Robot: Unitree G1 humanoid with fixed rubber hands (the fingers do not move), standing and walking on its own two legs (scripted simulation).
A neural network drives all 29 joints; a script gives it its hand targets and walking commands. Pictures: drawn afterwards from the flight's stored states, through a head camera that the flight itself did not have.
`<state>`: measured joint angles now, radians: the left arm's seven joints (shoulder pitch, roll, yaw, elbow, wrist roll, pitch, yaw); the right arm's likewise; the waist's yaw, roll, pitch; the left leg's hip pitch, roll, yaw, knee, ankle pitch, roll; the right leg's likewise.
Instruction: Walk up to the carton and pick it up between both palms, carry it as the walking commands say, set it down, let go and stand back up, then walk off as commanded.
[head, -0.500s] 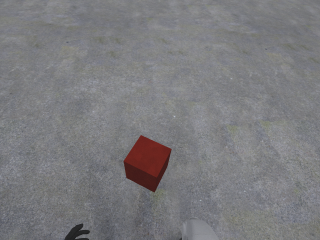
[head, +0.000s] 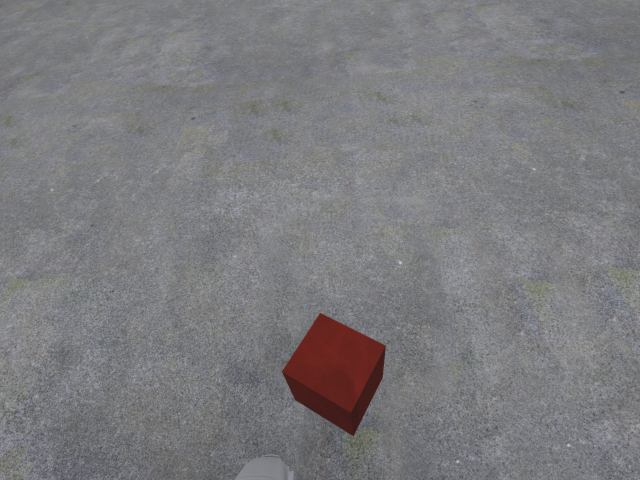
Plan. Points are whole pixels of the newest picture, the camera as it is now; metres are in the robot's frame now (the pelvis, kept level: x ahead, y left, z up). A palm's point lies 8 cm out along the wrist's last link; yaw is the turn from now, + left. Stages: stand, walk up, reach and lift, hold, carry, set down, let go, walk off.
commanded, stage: walk up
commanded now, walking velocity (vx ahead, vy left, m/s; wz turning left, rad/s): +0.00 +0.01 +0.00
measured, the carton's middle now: (336, 374) +0.48 +0.06 -0.66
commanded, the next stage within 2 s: none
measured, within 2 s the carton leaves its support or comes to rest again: neither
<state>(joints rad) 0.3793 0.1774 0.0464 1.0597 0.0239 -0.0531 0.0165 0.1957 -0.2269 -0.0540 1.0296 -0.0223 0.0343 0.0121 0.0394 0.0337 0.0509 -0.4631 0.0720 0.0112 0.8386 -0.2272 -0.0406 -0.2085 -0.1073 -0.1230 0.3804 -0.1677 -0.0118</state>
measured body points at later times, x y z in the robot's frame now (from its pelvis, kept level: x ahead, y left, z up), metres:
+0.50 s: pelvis +0.01 +0.06 -0.01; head +0.03 +0.08 +0.44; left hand +0.01 +0.29 -0.18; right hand +0.07 -0.17 -0.16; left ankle +0.05 +0.15 -0.75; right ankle -0.02 -0.08 -0.74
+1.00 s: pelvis +0.02 +0.07 -0.01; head +0.03 +0.05 +0.44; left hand -0.04 +0.33 -0.14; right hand +0.04 -0.19 -0.16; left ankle +0.04 +0.21 -0.69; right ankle -0.02 -0.07 -0.75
